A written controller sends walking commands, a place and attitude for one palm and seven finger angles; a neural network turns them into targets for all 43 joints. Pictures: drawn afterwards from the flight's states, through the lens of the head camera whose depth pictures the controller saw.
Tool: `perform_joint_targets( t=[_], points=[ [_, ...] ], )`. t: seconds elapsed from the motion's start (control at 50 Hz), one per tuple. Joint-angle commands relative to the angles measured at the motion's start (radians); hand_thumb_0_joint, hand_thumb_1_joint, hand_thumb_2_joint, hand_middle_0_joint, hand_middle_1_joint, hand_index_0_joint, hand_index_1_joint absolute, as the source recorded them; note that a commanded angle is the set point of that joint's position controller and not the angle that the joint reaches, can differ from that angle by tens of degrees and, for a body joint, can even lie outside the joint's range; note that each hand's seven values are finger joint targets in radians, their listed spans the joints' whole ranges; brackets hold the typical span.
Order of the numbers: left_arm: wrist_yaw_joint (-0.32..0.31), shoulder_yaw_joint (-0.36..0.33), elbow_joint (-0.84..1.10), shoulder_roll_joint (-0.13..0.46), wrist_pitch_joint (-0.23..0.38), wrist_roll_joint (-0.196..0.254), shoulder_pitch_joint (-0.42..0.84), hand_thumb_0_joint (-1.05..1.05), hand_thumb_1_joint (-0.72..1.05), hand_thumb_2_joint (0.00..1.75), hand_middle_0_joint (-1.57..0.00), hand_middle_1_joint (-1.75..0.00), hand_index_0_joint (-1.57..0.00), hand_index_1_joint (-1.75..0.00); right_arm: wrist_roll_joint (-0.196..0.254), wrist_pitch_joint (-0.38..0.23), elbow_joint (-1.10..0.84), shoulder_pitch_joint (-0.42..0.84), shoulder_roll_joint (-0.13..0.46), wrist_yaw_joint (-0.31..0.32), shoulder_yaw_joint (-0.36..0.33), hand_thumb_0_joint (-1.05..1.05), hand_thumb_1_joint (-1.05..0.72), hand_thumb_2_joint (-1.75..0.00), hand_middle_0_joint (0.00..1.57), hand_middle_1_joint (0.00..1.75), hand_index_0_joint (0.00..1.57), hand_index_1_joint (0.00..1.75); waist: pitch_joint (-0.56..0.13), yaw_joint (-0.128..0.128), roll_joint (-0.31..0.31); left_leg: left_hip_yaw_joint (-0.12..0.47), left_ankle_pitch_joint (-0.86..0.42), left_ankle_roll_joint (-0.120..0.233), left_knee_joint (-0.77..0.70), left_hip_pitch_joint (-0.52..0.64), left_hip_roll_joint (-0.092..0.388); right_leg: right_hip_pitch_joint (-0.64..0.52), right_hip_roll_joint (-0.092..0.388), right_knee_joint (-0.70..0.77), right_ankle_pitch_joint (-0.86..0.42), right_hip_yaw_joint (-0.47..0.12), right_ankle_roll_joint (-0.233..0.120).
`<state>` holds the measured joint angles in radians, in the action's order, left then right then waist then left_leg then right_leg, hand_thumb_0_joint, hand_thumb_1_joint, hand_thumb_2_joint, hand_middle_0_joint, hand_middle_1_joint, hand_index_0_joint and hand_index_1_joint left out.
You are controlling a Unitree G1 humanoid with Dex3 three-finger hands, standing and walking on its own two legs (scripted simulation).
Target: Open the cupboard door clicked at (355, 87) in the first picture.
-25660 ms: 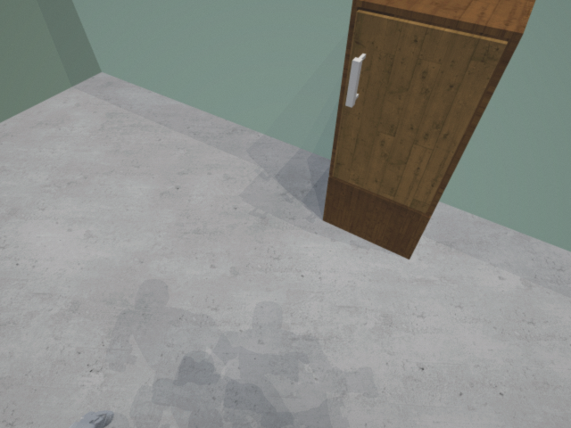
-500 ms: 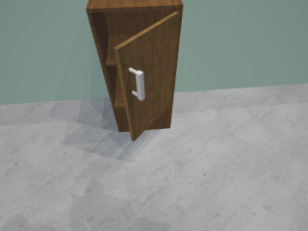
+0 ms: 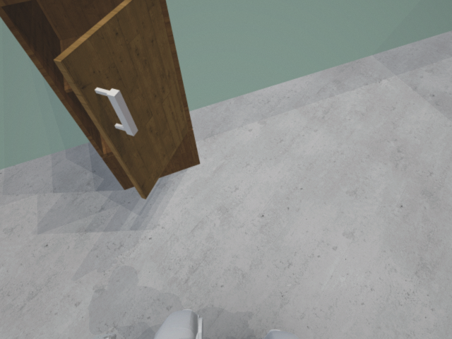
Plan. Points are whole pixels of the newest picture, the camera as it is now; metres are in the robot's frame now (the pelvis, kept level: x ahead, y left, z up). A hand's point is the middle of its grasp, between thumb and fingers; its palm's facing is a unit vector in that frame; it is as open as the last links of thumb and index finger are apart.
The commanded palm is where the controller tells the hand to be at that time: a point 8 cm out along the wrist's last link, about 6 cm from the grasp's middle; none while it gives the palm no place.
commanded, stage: walk to a spot facing it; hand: left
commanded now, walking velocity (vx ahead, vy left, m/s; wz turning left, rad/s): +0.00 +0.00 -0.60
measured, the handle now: (116, 112) +0.61 +0.33 -0.02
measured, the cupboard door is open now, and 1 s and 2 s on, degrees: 46 46 46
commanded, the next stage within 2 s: none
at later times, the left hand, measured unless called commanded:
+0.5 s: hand (156, 313) +0.17 +0.17 -0.16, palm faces -0.31 -0.92 -0.25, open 7.4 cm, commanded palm none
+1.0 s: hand (208, 257) +0.29 +0.07 -0.16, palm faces -0.57 -0.80 -0.16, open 7.4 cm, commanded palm none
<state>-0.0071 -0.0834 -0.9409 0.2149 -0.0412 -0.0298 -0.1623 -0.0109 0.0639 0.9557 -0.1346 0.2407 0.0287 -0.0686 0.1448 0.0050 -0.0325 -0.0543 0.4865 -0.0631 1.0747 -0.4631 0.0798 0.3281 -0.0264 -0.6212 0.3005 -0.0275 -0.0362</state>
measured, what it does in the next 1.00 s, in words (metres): walks ahead, turning right: left foot, then right foot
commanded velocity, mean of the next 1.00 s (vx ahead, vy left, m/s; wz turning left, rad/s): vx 0.18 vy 0.00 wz -0.58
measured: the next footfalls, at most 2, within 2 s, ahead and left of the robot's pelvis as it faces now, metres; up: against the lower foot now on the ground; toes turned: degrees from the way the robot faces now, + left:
left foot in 0.20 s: +0.06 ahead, +0.14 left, +0.00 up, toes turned -7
right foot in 0.52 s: +0.00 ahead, -0.14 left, +0.00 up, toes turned -22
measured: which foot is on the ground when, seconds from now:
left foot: up 0.00-0.18, down 0.20-0.50, up 0.52-0.82, down 0.84-1.00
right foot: down 0.00-0.20, up 0.22-0.50, down 0.52-0.84, up 0.86-1.00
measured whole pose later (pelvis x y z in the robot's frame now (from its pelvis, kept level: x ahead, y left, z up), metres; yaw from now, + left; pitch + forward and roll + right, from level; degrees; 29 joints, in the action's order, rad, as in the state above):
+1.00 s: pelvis +0.12 -0.05 +0.01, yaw -37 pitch +3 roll -1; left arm 0.06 -0.09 -0.96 0.24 -0.02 -0.04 -0.20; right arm -0.03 -0.07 0.91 -0.31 0.18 0.02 -0.01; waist 0.06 0.00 0.04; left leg -0.13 0.30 0.00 0.46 -0.19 0.07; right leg 0.55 0.02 -1.18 0.32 0.01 -0.01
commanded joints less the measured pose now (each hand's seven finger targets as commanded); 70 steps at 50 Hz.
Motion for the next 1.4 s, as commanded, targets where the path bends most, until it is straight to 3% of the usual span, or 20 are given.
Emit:
perform_joint_targets(
  t=[0.0,0.14,0.18,0.3,0.44,0.46,0.48,0.5,0.58,0.78,0.8,0.82,0.84,0.96,1.14,1.2,1.22,1.24,1.28,1.38],
  points=[
    [-0.017,-0.045,0.069,0.211,0.020,-0.001,-0.044,0.00,0.90,0.90,-0.20,-0.30,-0.20,-0.30,0.004,-0.033,-0.100,0.006,0.048,0.006,-0.006,0.00,-0.90,-0.90,0.20,0.30,0.20,0.30,-0.204,0.015,0.138,0.036,-0.025,0.000,-0.096,-0.002,-0.021,-0.158,0.242,0.226,-0.483,-0.336,-0.176],
    [-0.001,-0.040,0.101,0.183,0.006,0.012,0.020,0.00,0.90,0.90,-0.20,-0.30,-0.20,-0.30,0.010,-0.063,-0.093,-0.132,0.090,0.020,-0.010,0.00,-0.90,-0.90,0.20,0.30,0.20,0.30,-0.214,-0.060,0.090,0.077,-0.223,0.035,-0.660,0.371,-0.016,0.059,0.117,0.126,-0.287,-0.332,-0.056],
    [0.022,-0.021,0.151,0.118,0.006,0.017,0.030,0.00,0.90,0.90,-0.20,-0.30,-0.20,-0.30,-0.018,-0.071,-0.114,-0.153,0.248,0.030,-0.034,0.00,-0.90,-0.90,0.20,0.30,0.20,0.30,-0.172,-0.060,-0.270,0.503,-0.355,0.236,-0.842,0.404,0.433,0.299,-0.047,-0.301,0.315,-0.031,0.062],
    [0.050,-0.019,0.125,0.096,-0.007,0.009,0.024,0.00,0.90,0.90,-0.20,-0.30,-0.20,-0.30,-0.027,-0.076,-0.142,-0.059,0.158,0.026,-0.006,0.00,-0.90,-0.90,0.20,0.30,0.20,0.30,-0.170,0.000,-0.178,0.061,-0.712,0.178,-0.694,0.333,0.215,0.219,0.040,-0.435,0.153,0.042,0.097],
    [0.053,-0.014,0.105,0.121,0.010,0.011,-0.028,0.00,0.90,0.90,-0.20,-0.30,-0.20,-0.30,-0.017,-0.058,-0.115,-0.110,0.209,0.007,-0.031,0.00,-0.90,-0.90,0.20,0.30,0.20,0.30,-0.214,0.010,-0.161,-0.044,-0.562,0.096,-0.511,0.258,0.218,-0.147,0.004,0.108,-0.058,0.144,0.041],
    [0.046,-0.028,0.082,0.189,0.017,0.005,-0.109,0.00,0.90,0.90,-0.20,-0.30,-0.20,-0.30,-0.008,-0.056,-0.130,-0.100,0.173,0.000,-0.025,0.00,-0.90,-0.90,0.20,0.30,0.20,0.30,-0.248,0.053,0.008,-0.096,-0.306,0.047,-0.357,0.099,0.163,-0.340,0.108,0.221,-0.120,0.001,-0.007],
    [0.030,-0.054,0.061,0.317,0.025,-0.004,-0.167,0.00,0.90,0.90,-0.20,-0.30,-0.20,-0.30,0.000,-0.057,-0.181,-0.051,0.083,-0.008,-0.001,0.00,-0.90,-0.90,0.20,0.30,0.20,0.30,-0.230,0.092,0.398,-0.160,0.210,-0.013,-0.089,-0.201,-0.004,-0.449,0.390,0.324,-0.201,-0.433,-0.134],
    [0.017,-0.056,0.056,0.339,0.023,0.014,-0.225,0.00,0.90,0.90,-0.20,-0.30,-0.20,-0.30,-0.006,-0.049,-0.209,0.016,0.126,-0.004,0.003,0.00,-0.90,-0.90,0.20,0.30,0.20,0.30,-0.201,0.143,0.326,0.017,0.199,0.003,0.035,-0.241,0.012,-0.365,0.434,0.348,-0.122,-0.498,-0.211],
    [0.001,-0.034,0.088,0.216,0.040,0.006,-0.067,0.00,0.90,0.90,-0.20,-0.30,-0.20,-0.30,-0.009,-0.059,-0.161,0.021,0.111,-0.022,-0.009,0.00,-0.90,-0.90,0.20,0.30,0.20,0.30,-0.149,0.033,0.213,0.037,-0.044,-0.009,0.023,-0.155,0.034,-0.203,0.268,0.327,-0.052,-0.324,-0.173],
    [0.027,-0.040,0.076,0.198,0.058,0.010,-0.029,0.00,0.90,0.90,-0.20,-0.30,-0.20,-0.30,-0.003,-0.109,-0.116,-0.138,0.087,-0.022,-0.012,0.00,-0.90,-0.90,0.20,0.30,0.20,0.30,-0.130,-0.051,0.144,-0.016,-0.200,0.014,-0.575,0.338,-0.063,0.071,0.138,0.250,0.161,-0.311,-0.119],
    [0.031,-0.027,0.092,0.136,0.058,0.011,-0.014,0.00,0.90,0.90,-0.20,-0.30,-0.20,-0.30,-0.008,-0.121,-0.079,-0.257,0.145,-0.006,-0.022,0.00,-0.90,-0.90,0.20,0.30,0.20,0.30,-0.165,-0.107,-0.015,0.102,-0.079,0.044,-0.697,0.529,0.040,0.213,0.055,0.080,0.168,-0.234,-0.072],
    [0.043,-0.008,0.113,0.062,0.060,0.019,-0.016,0.00,0.90,0.90,-0.20,-0.30,-0.20,-0.30,-0.031,-0.126,-0.050,-0.392,0.264,0.001,-0.049,0.00,-0.90,-0.90,0.20,0.30,0.20,0.30,-0.218,-0.154,-0.349,0.497,0.115,0.144,-0.820,0.658,0.344,0.412,-0.084,-0.293,0.298,-0.047,-0.003],
    [0.053,-0.017,0.164,0.094,0.071,0.016,0.070,0.00,0.90,0.90,-0.20,-0.30,-0.20,-0.30,-0.032,-0.125,-0.053,-0.418,0.278,0.015,-0.042,0.00,-0.90,-0.90,0.20,0.30,0.20,0.30,-0.171,-0.155,-0.209,0.632,0.191,0.240,-0.914,0.567,0.474,0.468,0.005,-0.442,0.290,-0.037,0.007],
    [0.079,0.003,0.087,0.022,0.055,-0.001,0.053,0.00,0.90,0.90,-0.20,-0.30,-0.20,-0.30,-0.021,-0.156,-0.032,-0.321,0.085,0.010,0.021,0.00,-0.90,-0.90,0.20,0.30,0.20,0.30,-0.120,-0.040,-0.117,0.040,-0.687,0.114,-0.791,0.489,0.222,0.439,0.090,-0.565,-0.043,0.047,0.035],
    [0.077,0.022,0.113,0.027,0.045,0.003,0.209,0.00,0.90,0.90,-0.20,-0.30,-0.20,-0.30,-0.028,-0.139,0.050,-0.388,0.095,0.004,0.024,0.00,-0.90,-0.90,0.20,0.30,0.20,0.30,-0.066,-0.053,-0.123,-0.128,-0.835,0.137,-0.776,0.438,0.255,0.167,0.042,-0.096,-0.088,0.172,-0.019],
    [0.060,-0.003,0.020,0.091,0.064,0.002,-0.098,0.00,0.90,0.90,-0.20,-0.30,-0.20,-0.30,-0.013,-0.134,0.048,-0.315,0.129,0.002,0.020,0.00,-0.90,-0.90,0.20,0.30,0.20,0.30,-0.218,0.108,-0.069,-0.176,-1.012,0.089,-0.393,0.322,0.213,-0.311,-0.009,0.044,-0.097,0.179,-0.076],
    [0.042,-0.031,-0.029,0.202,0.075,-0.006,-0.268,0.00,0.90,0.90,-0.20,-0.30,-0.20,-0.30,0.006,-0.136,0.027,-0.302,0.083,-0.013,0.026,0.00,-0.90,-0.90,0.20,0.30,0.20,0.30,-0.330,0.177,0.114,-0.220,-0.667,0.051,-0.080,0.047,0.124,-0.619,0.189,0.103,-0.048,-0.065,-0.146],
    [0.028,-0.050,-0.052,0.287,0.074,0.013,-0.352,0.00,0.90,0.90,-0.20,-0.30,-0.20,-0.30,0.020,-0.137,-0.013,-0.284,0.030,-0.006,0.026,0.00,-0.90,-0.90,0.20,0.30,0.20,0.30,-0.409,0.174,0.297,-0.140,0.136,0.013,0.256,-0.192,-0.028,-0.725,0.471,0.251,-0.189,-0.526,-0.257],
    [0.010,-0.031,-0.008,0.229,0.069,0.029,-0.183,0.00,0.90,0.90,-0.20,-0.30,-0.20,-0.30,0.005,-0.127,-0.024,-0.160,0.048,-0.010,0.009,0.00,-0.90,-0.90,0.20,0.30,0.20,0.30,-0.193,0.103,0.147,0.041,-0.032,0.032,0.327,-0.269,0.072,-0.399,0.419,0.347,-0.058,-0.433,-0.235],
    [0.008,0.000,0.007,0.103,0.105,0.013,-0.038,0.00,0.90,0.90,-0.20,-0.30,-0.20,-0.30,-0.018,-0.082,0.053,-0.284,-0.021,-0.024,0.014,0.00,-0.90,-0.90,0.20,0.30,0.20,0.30,-0.142,-0.050,0.126,-0.001,-0.187,0.008,-0.015,-0.040,0.090,-0.089,0.249,0.412,-0.178,-0.101,-0.163]
  ],
)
